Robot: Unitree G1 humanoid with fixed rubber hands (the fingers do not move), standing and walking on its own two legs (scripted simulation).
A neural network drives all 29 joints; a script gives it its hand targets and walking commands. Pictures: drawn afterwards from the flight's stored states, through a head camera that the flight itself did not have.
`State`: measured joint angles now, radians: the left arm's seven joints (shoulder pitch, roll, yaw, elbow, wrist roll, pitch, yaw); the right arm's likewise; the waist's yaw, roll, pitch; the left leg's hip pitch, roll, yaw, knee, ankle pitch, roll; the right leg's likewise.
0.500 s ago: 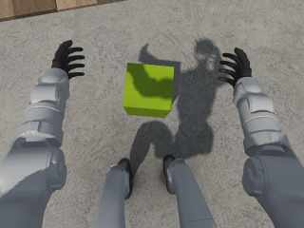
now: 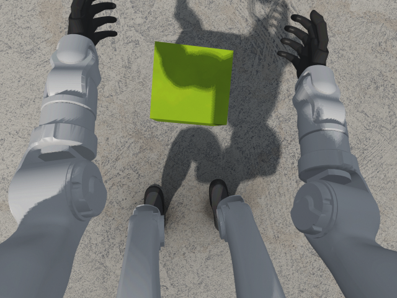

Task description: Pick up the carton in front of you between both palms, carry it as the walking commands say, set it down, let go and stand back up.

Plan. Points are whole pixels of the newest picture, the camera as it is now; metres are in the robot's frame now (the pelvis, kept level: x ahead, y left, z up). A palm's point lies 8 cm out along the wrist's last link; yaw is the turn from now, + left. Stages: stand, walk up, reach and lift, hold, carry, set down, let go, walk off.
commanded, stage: reach and lift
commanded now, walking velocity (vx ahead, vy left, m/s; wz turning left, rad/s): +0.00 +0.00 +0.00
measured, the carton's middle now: (189, 91) +0.51 -0.03 -0.51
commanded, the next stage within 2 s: none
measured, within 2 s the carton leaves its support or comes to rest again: leaves its support in 1.60 s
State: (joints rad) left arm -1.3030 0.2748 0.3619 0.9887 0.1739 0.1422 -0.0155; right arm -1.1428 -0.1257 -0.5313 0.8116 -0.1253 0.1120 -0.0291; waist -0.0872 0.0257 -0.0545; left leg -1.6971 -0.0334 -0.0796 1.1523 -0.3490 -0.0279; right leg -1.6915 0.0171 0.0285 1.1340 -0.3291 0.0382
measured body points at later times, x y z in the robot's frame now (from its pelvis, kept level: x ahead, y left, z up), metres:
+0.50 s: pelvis -0.06 +0.01 -0.22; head +0.32 +0.00 +0.02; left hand +0.55 +0.15 -0.38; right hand +0.49 -0.23 -0.38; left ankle +0.04 +0.13 -0.60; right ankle +0.05 -0.13 -0.60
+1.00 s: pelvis -0.05 +0.01 -0.27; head +0.33 +0.00 -0.05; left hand +0.55 +0.14 -0.45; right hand +0.50 -0.21 -0.45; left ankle +0.04 +0.13 -0.60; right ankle +0.05 -0.13 -0.60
